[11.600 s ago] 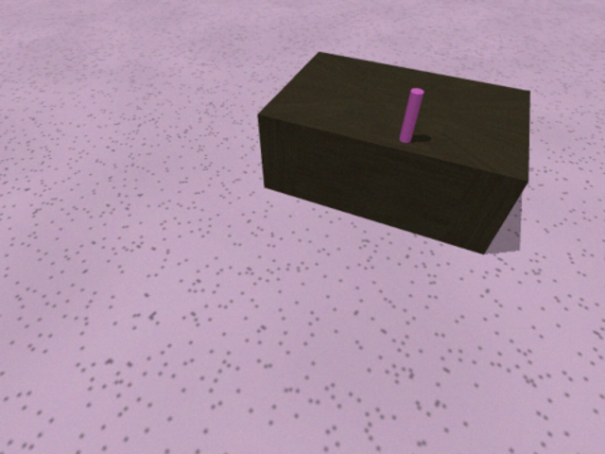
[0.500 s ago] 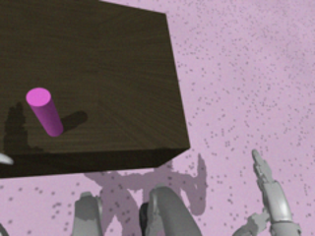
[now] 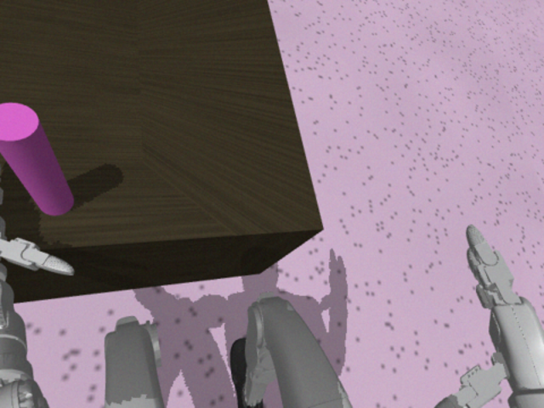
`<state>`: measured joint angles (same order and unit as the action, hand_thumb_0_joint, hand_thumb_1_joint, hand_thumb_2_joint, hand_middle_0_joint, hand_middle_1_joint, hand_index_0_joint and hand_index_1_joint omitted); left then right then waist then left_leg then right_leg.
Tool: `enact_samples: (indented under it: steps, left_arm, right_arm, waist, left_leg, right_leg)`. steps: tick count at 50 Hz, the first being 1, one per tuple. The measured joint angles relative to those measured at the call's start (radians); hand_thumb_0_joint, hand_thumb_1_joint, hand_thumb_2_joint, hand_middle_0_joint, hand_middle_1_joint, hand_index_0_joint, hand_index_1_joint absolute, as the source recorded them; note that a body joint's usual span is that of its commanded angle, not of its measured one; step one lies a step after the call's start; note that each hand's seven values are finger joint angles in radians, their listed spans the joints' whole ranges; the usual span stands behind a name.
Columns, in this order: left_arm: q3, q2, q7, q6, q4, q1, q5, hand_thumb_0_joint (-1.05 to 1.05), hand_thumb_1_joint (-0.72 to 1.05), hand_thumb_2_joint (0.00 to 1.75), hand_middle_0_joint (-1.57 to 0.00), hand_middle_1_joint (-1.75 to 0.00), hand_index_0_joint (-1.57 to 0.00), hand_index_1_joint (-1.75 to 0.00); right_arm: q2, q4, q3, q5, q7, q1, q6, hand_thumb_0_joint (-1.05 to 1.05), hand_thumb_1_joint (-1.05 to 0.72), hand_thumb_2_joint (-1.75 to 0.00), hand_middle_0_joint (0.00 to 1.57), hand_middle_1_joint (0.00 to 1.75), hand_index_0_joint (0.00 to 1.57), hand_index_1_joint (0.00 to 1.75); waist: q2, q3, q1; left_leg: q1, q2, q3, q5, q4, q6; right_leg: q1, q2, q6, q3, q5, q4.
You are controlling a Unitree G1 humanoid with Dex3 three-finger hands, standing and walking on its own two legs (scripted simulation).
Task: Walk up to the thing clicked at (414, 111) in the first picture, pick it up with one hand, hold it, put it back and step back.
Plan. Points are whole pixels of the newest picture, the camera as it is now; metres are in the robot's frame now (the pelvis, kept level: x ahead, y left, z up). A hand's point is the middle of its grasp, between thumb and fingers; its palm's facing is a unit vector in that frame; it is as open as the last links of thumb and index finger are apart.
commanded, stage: close in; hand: left
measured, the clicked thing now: (38, 169) +0.47 +0.23 -0.03
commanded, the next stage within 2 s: rest palm in 0.22 s
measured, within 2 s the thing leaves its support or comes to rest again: leaves its support in 1.66 s
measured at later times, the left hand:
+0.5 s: hand (63, 201) +0.45 +0.21 -0.08, palm faces +0.15 -0.99 +0.02, open 17.5 cm
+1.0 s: hand (57, 187) +0.47 +0.21 -0.07, palm faces +0.17 -0.99 +0.01, open 13.0 cm
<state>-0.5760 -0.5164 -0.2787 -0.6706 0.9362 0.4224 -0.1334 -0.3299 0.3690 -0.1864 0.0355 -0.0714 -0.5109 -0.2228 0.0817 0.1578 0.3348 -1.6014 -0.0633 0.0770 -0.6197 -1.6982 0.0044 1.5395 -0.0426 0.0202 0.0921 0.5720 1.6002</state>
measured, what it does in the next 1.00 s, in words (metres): stands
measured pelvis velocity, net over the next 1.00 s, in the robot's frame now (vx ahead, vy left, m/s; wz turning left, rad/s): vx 0.01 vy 0.00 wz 0.00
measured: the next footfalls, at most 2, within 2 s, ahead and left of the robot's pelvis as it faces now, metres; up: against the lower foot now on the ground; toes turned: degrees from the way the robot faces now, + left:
none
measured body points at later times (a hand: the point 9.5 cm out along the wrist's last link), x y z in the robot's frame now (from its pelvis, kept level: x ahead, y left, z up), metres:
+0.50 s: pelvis +0.01 +0.00 -0.01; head +0.19 +0.08 +0.39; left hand +0.43 +0.26 -0.08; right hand +0.19 -0.26 +0.11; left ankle +0.07 +0.11 -0.52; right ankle +0.08 -0.14 -0.52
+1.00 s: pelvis +0.01 +0.00 -0.01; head +0.20 +0.08 +0.39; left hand +0.45 +0.27 -0.07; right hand +0.19 -0.25 +0.12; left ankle +0.07 +0.11 -0.52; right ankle +0.08 -0.14 -0.52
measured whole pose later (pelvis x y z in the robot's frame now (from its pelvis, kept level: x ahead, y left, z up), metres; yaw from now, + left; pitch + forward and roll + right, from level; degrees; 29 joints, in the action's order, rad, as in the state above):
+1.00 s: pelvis +0.01 +0.00 -0.01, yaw +0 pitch +32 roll -5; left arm -0.53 -0.50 -0.12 -0.70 1.00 0.52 -0.07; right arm -0.33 0.46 -0.16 0.02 -0.11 -0.52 -0.08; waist 0.07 0.17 0.35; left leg -1.64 -0.06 0.06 -0.64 -1.72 0.00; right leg 1.59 -0.04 0.02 0.07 0.59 1.63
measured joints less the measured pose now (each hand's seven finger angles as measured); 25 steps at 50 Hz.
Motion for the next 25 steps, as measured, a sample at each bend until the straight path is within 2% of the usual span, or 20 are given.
enact_samples:
  steps: [7,11,16,25]
  left_arm:
    - [0.030,0.043,0.067,-0.009,0.022,0.015,0.012,-0.01,-0.59,0.00,-0.07,-0.08,-0.10,-0.06]
    - [0.044,0.060,0.087,-0.022,0.029,0.026,0.017,-0.01,-0.58,0.00,-0.07,-0.07,-0.09,-0.05]
    - [0.057,0.065,0.109,-0.027,0.028,0.039,0.040,-0.01,-0.57,0.01,-0.07,-0.07,-0.09,-0.05]
    - [0.065,0.067,0.148,-0.039,0.034,0.049,0.059,-0.01,-0.59,0.01,-0.10,-0.06,-0.12,-0.05]
  right_arm:
    - [0.008,0.016,0.019,0.001,-0.008,-0.009,0.041,-0.01,0.53,-0.04,0.07,0.05,0.07,0.05]
    - [0.007,0.035,0.027,-0.002,-0.011,-0.008,0.056,-0.01,0.54,-0.04,0.07,0.05,0.07,0.05]
    - [0.002,0.053,0.025,-0.004,-0.019,-0.011,0.076,-0.01,0.53,-0.04,0.07,0.05,0.07,0.05]
    - [0.010,0.033,0.013,-0.002,-0.030,-0.008,0.107,-0.01,0.52,-0.04,0.07,0.05,0.07,0.05]
  waist:
    - [-0.028,0.001,-0.021]
    - [-0.025,0.000,-0.026]
    - [-0.014,0.003,-0.018]
    - [-0.019,0.010,-0.005]
  left_leg:
    - [-0.001,0.002,-0.018,-0.007,-0.004,0.005]
    - [-0.007,0.003,-0.025,-0.010,-0.008,0.004]
    - [-0.017,0.003,-0.023,-0.012,-0.014,-0.001]
    - [-0.031,0.002,-0.014,-0.017,-0.019,-0.004]
  right_leg:
    - [0.013,-0.003,0.005,-0.018,0.010,0.016]
    - [0.026,-0.004,0.004,-0.026,0.015,0.029]
    - [0.037,-0.004,0.000,-0.025,0.020,0.039]
    - [0.047,-0.002,-0.003,-0.017,0.024,0.039]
